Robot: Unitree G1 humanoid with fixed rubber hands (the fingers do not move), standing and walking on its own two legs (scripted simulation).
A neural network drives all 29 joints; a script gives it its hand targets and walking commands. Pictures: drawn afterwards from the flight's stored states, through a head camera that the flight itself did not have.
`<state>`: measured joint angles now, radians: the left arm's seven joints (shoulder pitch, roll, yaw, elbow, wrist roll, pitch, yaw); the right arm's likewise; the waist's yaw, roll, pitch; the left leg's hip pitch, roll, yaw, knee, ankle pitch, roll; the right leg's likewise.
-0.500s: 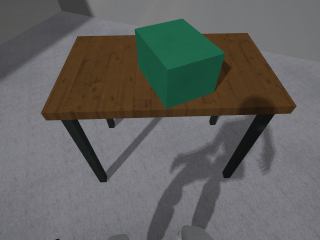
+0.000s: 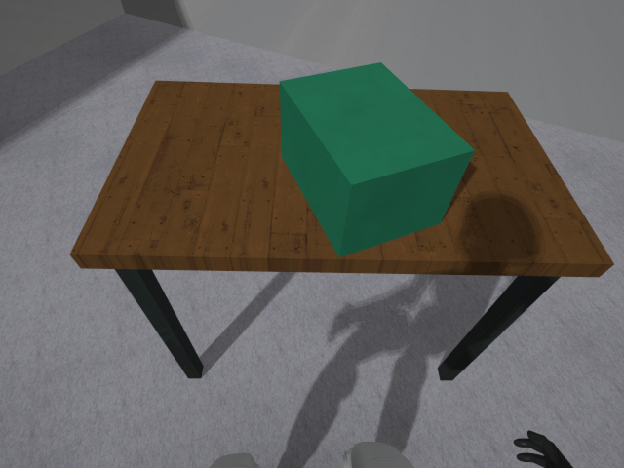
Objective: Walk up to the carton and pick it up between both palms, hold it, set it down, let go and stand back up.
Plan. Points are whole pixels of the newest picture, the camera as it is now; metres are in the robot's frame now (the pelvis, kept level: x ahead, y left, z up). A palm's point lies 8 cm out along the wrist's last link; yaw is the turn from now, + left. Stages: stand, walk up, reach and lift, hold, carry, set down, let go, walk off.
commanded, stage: walk up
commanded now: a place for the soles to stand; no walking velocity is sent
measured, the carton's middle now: (361, 154) +0.58 -0.09 +0.05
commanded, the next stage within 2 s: none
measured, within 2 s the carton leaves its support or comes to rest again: neither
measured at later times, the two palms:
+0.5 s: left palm out of the picture +0.08 +0.27 -0.10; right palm out of the picture +0.12 -0.33 -0.10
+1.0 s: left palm out of the picture +0.11 +0.27 -0.10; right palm out of the picture +0.10 -0.34 -0.09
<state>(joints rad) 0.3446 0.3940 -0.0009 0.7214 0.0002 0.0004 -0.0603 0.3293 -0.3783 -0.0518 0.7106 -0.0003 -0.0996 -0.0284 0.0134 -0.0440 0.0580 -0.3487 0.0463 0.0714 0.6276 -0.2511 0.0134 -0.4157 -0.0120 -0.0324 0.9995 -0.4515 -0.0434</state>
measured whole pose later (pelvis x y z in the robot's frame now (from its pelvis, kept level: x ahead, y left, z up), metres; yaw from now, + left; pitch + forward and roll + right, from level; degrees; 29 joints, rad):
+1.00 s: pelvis +0.04 -0.03 +0.00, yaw +1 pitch +0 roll +1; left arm 0.34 0.40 0.00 0.74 0.00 0.00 -0.05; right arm 0.36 -0.38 -0.05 0.76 0.00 -0.09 -0.02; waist -0.01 -0.02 0.03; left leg -0.33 0.07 0.04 0.68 -0.36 0.02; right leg -0.49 -0.02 -0.02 0.94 -0.47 -0.03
